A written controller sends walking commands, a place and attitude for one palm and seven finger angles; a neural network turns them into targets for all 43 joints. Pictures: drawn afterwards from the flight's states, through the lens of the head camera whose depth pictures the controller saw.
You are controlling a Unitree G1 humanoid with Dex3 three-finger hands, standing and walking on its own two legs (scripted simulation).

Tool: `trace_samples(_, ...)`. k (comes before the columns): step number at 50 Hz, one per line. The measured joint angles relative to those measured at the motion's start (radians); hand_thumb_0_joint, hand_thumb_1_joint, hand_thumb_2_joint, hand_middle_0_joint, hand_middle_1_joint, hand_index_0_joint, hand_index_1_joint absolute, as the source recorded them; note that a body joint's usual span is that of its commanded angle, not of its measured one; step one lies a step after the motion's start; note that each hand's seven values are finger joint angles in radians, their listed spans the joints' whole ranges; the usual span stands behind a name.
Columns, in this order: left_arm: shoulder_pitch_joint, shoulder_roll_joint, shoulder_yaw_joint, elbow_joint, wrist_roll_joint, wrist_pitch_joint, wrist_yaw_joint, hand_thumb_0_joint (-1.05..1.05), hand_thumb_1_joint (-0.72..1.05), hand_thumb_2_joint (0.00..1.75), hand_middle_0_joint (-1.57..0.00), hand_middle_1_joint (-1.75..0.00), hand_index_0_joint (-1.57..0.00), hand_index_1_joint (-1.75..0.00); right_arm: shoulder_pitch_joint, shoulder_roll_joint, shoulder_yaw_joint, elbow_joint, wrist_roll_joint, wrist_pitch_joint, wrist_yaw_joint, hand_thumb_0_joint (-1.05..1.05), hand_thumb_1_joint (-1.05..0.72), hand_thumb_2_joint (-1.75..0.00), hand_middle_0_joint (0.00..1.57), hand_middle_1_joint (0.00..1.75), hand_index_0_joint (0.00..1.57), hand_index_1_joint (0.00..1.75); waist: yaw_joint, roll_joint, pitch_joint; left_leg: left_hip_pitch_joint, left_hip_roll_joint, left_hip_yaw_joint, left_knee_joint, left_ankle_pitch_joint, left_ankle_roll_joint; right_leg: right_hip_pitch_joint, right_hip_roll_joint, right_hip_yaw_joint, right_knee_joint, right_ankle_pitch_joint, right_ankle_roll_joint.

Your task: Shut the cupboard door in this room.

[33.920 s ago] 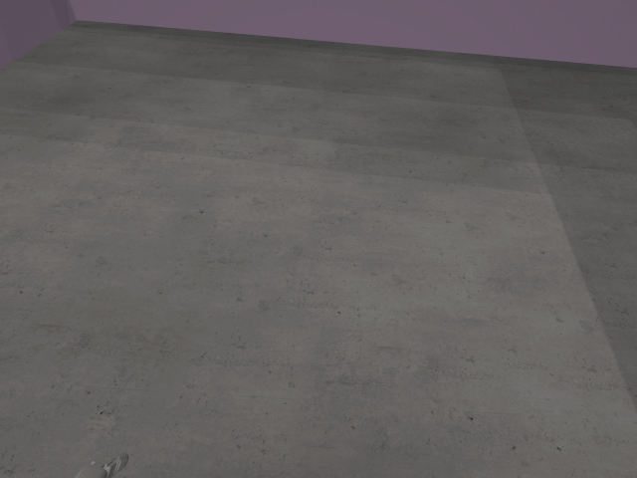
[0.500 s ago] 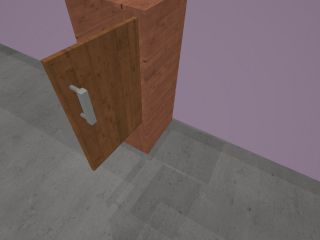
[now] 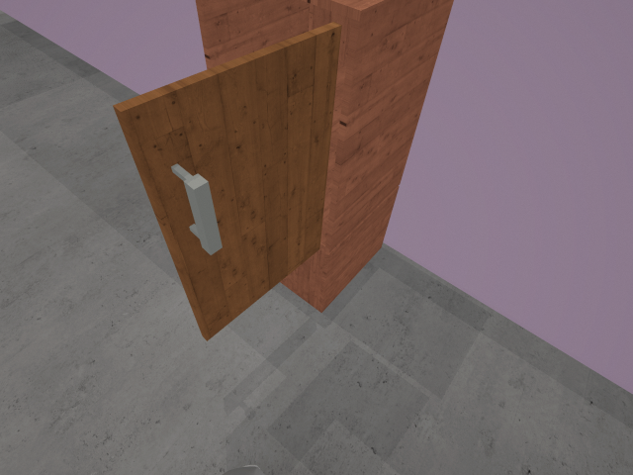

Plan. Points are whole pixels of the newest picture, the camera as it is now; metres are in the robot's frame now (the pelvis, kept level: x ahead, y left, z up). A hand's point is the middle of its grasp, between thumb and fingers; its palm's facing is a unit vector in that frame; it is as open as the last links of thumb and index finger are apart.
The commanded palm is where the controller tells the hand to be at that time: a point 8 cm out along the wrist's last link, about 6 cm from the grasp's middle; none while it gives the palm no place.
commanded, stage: shuffle to correct the standing spot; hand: left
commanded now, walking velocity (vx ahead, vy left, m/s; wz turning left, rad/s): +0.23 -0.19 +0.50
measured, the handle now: (196, 210) +0.46 +0.21 +0.05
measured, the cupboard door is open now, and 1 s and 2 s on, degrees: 86 86 86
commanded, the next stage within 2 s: come to a stop and stand still in 1.88 s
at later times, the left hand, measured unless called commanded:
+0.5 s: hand (241, 471) +0.15 +0.11 -0.13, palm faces +0.27 -0.93 -0.23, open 7.4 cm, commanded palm none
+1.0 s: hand (251, 455) +0.18 +0.10 -0.15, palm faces +0.52 -0.83 -0.20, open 7.4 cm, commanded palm none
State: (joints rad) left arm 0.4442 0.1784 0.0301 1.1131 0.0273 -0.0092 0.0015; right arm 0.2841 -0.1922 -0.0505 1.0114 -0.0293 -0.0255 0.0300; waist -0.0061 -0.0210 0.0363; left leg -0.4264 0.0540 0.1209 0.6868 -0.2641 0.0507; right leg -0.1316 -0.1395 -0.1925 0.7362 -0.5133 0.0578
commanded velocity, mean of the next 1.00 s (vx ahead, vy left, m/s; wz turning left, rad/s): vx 0.13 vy -0.20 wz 0.50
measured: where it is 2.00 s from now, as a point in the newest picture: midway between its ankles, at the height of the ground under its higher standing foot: (405, 427)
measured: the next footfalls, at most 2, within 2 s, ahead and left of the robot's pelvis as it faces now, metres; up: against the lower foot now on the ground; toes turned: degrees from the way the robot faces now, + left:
right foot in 0.36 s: +0.23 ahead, -0.17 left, +0.00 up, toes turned +3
left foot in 0.78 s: +0.23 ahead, +0.04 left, +0.00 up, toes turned +34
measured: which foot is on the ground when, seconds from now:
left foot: down 0.00-0.36, up 0.38-0.76, down 0.78-1.00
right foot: up 0.00-0.34, down 0.36-0.78, up 0.80-1.00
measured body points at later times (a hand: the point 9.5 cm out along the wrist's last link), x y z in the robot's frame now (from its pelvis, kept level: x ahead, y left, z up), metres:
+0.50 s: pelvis +0.13 -0.09 +0.02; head +0.14 -0.10 +0.47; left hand +0.14 +0.16 -0.12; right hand +0.23 -0.33 -0.13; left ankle +0.08 +0.03 -0.62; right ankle +0.18 -0.17 -0.71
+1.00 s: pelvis +0.25 -0.09 +0.03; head +0.29 -0.05 +0.47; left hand +0.15 +0.14 -0.13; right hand +0.44 -0.27 -0.11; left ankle +0.20 +0.01 -0.71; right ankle +0.36 -0.23 -0.64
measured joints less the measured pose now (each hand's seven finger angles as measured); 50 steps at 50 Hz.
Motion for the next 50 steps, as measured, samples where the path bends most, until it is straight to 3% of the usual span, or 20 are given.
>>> trace_samples(3, -0.040, 0.010, 0.006, -0.001, 0.003, 0.030, -0.011, 0.01, 0.91, 0.90, -0.21, -0.30, -0.21, -0.29, -0.020, 0.017, -0.004, 0.003, 0.001, -0.018, -0.022, 0.00, -0.91, -0.90, 0.20, 0.30, 0.20, 0.30, -0.006, -0.029, 0.021, 0.014, -0.026, 0.007, 0.028, -0.023, 0.003, -0.186, 0.021, 0.119, 0.364, 0.036, -0.024)
trace_samples(6, -0.107, 0.020, 0.017, -0.031, 0.011, 0.025, -0.016, 0.01, 0.91, 0.90, -0.20, -0.30, -0.20, -0.29, -0.004, 0.031, 0.000, 0.017, 0.001, -0.022, -0.036, 0.00, -0.91, -0.90, 0.20, 0.30, 0.20, 0.30, -0.002, -0.032, 0.014, 0.061, -0.046, -0.017, -0.058, -0.001, -0.012, -0.329, 0.025, 0.138, 0.446, 0.142, -0.016)
trace_samples(11, -0.201, 0.014, 0.024, -0.110, 0.007, 0.013, -0.022, 0.01, 0.91, 0.90, -0.20, -0.30, -0.20, -0.29, 0.016, 0.037, -0.006, 0.036, -0.002, -0.015, -0.037, 0.00, -0.91, -0.90, 0.20, 0.30, 0.20, 0.30, -0.002, -0.009, -0.001, 0.131, -0.059, -0.072, -0.174, 0.038, -0.030, -0.420, 0.015, 0.155, 0.251, 0.225, 0.010)
trace_samples(16, -0.252, 0.010, 0.027, -0.158, 0.002, 0.007, -0.026, 0.00, 0.91, 0.90, -0.20, -0.30, -0.20, -0.29, 0.012, 0.024, -0.028, 0.024, -0.008, 0.008, -0.027, 0.00, -0.90, -0.90, 0.20, 0.30, 0.20, 0.30, -0.029, 0.023, -0.015, 0.154, -0.044, -0.133, -0.154, -0.004, -0.067, -0.351, 0.032, 0.140, -0.016, 0.261, 0.023)
trace_samples(18, -0.249, 0.016, 0.028, -0.177, 0.005, -0.008, -0.025, 0.00, 0.91, 0.90, -0.20, -0.30, -0.20, -0.29, 0.018, 0.015, -0.036, 0.015, -0.010, 0.020, -0.024, 0.00, -0.90, -0.90, 0.20, 0.30, 0.20, 0.30, -0.030, 0.031, -0.027, 0.131, -0.035, -0.160, -0.069, -0.073, -0.071, -0.280, 0.052, 0.123, -0.127, 0.277, 0.009)
trace_samples(21, -0.248, -0.005, 0.022, -0.187, 0.011, -0.023, -0.003, 0.00, 0.91, 0.90, -0.20, -0.30, -0.20, -0.29, 0.001, -0.013, -0.049, 0.008, -0.009, 0.049, -0.023, 0.00, -0.90, -0.90, 0.20, 0.30, 0.20, 0.30, -0.019, 0.065, -0.025, 0.004, -0.025, -0.172, 0.266, -0.230, -0.035, -0.263, 0.069, 0.059, -0.087, 0.265, -0.064)
trace_samples(24, -0.213, -0.024, 0.015, -0.176, 0.009, -0.025, 0.012, 0.00, 0.91, 0.90, -0.20, -0.30, -0.20, -0.29, -0.024, -0.033, -0.054, -0.008, -0.014, 0.062, -0.015, 0.00, -0.91, -0.90, 0.20, 0.30, 0.20, 0.30, -0.011, 0.066, -0.032, -0.101, -0.012, -0.116, 0.500, -0.155, -0.031, -0.197, 0.073, 0.010, -0.156, 0.257, -0.086)
trace_samples(27, -0.177, -0.032, 0.015, -0.147, 0.009, -0.029, 0.024, 0.00, 0.92, 0.90, -0.20, -0.30, -0.21, -0.29, -0.047, -0.039, -0.056, -0.034, -0.014, 0.057, -0.009, 0.00, -0.91, -0.90, 0.20, 0.30, 0.20, 0.30, -0.016, 0.060, -0.032, -0.146, 0.007, -0.078, 0.552, -0.064, -0.037, -0.131, 0.081, -0.040, -0.241, 0.271, -0.094)
trace_samples(30, -0.145, -0.030, 0.010, -0.123, 0.011, -0.034, 0.026, 0.00, 0.92, 0.90, -0.20, -0.30, -0.21, -0.29, -0.068, -0.035, -0.054, -0.049, -0.013, 0.058, -0.007, 0.00, -0.91, -0.90, 0.19, 0.30, 0.20, 0.30, -0.008, 0.050, -0.024, -0.143, 0.022, -0.054, 0.478, -0.042, -0.043, -0.081, 0.089, -0.088, -0.292, 0.266, -0.102)
trace_samples(35, -0.100, -0.028, 0.003, -0.095, 0.018, -0.025, 0.023, 0.00, 0.92, 0.90, -0.20, -0.30, -0.21, -0.29, -0.120, -0.016, -0.038, -0.056, -0.012, 0.062, -0.006, 0.00, -0.91, -0.90, 0.19, 0.30, 0.19, 0.30, 0.030, 0.032, 0.007, -0.073, 0.037, -0.009, 0.211, -0.094, -0.037, -0.035, 0.092, -0.152, -0.297, 0.218, -0.098)
trace_samples(37, -0.081, -0.023, 0.004, -0.083, 0.017, -0.017, 0.018, 0.00, 0.91, 0.90, -0.20, -0.30, -0.21, -0.29, -0.140, -0.004, -0.028, -0.062, -0.011, 0.054, -0.006, 0.00, -0.91, -0.90, 0.19, 0.30, 0.19, 0.30, 0.045, 0.020, 0.021, -0.019, 0.030, 0.016, 0.083, -0.097, -0.026, -0.028, 0.082, -0.171, -0.258, 0.179, -0.090)
trace_samples(39, -0.051, -0.020, 0.004, -0.073, 0.008, -0.006, 0.008, 0.00, 0.91, 0.90, -0.20, -0.30, -0.21, -0.29, -0.152, 0.000, -0.017, -0.076, -0.013, 0.036, -0.007, 0.00, -0.91, -0.90, 0.19, 0.30, 0.20, 0.30, 0.052, 0.015, 0.026, 0.053, 0.020, 0.029, -0.058, 0.000, 0.000, -0.059, 0.058, -0.175, -0.134, 0.113, -0.073)
trace_samples(42, -0.057, -0.002, 0.001, -0.058, 0.006, 0.039, -0.006, 0.01, 0.91, 0.90, -0.20, -0.30, -0.20, -0.29, -0.166, 0.019, -0.002, -0.076, -0.003, 0.011, -0.023, 0.00, -0.91, -0.90, 0.20, 0.30, 0.20, 0.30, 0.049, -0.009, 0.051, 0.072, 0.005, 0.027, -0.007, -0.048, 0.007, -0.203, 0.048, -0.018, 0.234, 0.016, -0.022)
trace_samples(44, -0.081, 0.012, 0.010, -0.062, 0.010, 0.058, -0.009, 0.01, 0.91, 0.90, -0.20, -0.30, -0.20, -0.29, -0.151, 0.029, 0.004, -0.067, -0.001, 0.007, -0.035, 0.00, -0.91, -0.90, 0.20, 0.30, 0.20, 0.30, 0.043, -0.011, 0.051, 0.107, 0.002, 0.013, -0.041, -0.065, -0.006, -0.289, 0.048, 0.051, 0.366, 0.043, 0.004)
trace_samples(47, -0.140, 0.033, 0.025, -0.096, 0.008, 0.061, -0.015, 0.01, 0.91, 0.90, -0.20, -0.30, -0.20, -0.29, -0.125, 0.030, -0.001, -0.047, 0.004, 0.006, -0.053, -0.01, -0.92, -0.90, 0.20, 0.30, 0.20, 0.30, 0.038, -0.005, 0.060, 0.154, 0.002, -0.020, -0.122, -0.028, -0.032, -0.380, 0.028, 0.118, 0.397, 0.135, 0.034)
trace_samples(50, -0.196, 0.050, 0.036, -0.141, 0.001, 0.060, -0.017, 0.01, 0.91, 0.90, -0.20, -0.30, -0.20, -0.29, -0.102, 0.010, -0.008, -0.030, 0.001, 0.017, -0.051, -0.01, -0.93, -0.90, 0.20, 0.30, 0.20, 0.30, 0.029, 0.002, 0.061, 0.180, 0.008, -0.057, -0.177, -0.004, -0.048, -0.415, 0.008, 0.160, 0.299, 0.207, 0.053)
